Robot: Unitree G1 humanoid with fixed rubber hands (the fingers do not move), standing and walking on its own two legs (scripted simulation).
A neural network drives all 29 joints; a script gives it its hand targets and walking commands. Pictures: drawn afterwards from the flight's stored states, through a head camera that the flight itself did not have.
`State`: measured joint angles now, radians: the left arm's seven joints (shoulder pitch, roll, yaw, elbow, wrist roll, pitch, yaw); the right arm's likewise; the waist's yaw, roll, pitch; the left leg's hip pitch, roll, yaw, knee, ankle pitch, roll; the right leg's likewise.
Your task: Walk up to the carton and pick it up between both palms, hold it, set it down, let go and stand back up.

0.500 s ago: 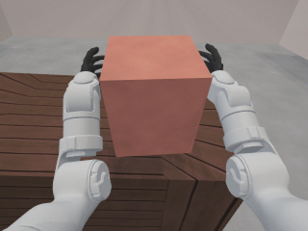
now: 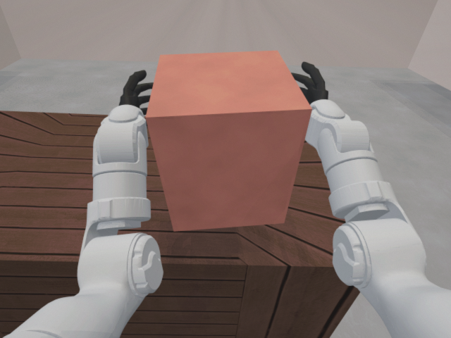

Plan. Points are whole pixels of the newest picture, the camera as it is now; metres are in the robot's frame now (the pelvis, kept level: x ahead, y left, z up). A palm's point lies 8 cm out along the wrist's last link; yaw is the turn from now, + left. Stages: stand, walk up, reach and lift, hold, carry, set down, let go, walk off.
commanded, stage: hold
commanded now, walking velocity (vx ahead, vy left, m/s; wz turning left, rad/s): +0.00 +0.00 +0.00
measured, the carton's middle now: (224, 142) +0.39 +0.02 +0.21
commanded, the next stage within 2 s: none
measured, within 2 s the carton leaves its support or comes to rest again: neither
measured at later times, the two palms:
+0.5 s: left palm (133, 113) +0.37 +0.18 +0.27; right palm (315, 105) +0.39 -0.12 +0.29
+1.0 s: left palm (133, 113) +0.37 +0.18 +0.27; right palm (315, 105) +0.39 -0.12 +0.29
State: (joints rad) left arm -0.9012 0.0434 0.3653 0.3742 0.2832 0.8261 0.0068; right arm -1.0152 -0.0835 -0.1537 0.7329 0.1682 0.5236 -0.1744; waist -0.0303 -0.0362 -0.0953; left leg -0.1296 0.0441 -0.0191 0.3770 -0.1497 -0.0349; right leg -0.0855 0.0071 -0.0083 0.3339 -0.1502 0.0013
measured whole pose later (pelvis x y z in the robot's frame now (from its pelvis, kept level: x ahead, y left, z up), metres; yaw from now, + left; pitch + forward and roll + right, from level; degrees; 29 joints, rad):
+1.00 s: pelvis +0.00 +0.00 +0.00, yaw +0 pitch -5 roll -1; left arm -0.91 0.05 0.36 0.39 0.28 0.84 0.00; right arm -1.03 -0.10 -0.14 0.74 0.18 0.55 -0.18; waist -0.03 -0.03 -0.11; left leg -0.13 0.04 -0.02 0.38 -0.15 -0.04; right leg -0.09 0.01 -0.01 0.33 -0.15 0.00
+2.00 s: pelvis +0.00 +0.00 +0.00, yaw +0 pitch -5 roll -1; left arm -0.92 0.05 0.36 0.39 0.28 0.84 -0.01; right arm -1.04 -0.11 -0.12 0.74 0.19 0.56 -0.19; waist -0.03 -0.03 -0.11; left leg -0.13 0.04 -0.02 0.38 -0.15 -0.04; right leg -0.09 0.01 -0.01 0.33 -0.15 0.00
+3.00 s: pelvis +0.00 +0.00 +0.00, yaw +0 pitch -5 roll -1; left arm -0.92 0.05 0.37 0.42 0.28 0.84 -0.01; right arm -1.05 -0.11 -0.12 0.77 0.19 0.56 -0.19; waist -0.03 -0.03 -0.10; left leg -0.13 0.04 -0.02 0.38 -0.15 -0.04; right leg -0.09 0.01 -0.01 0.33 -0.15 0.00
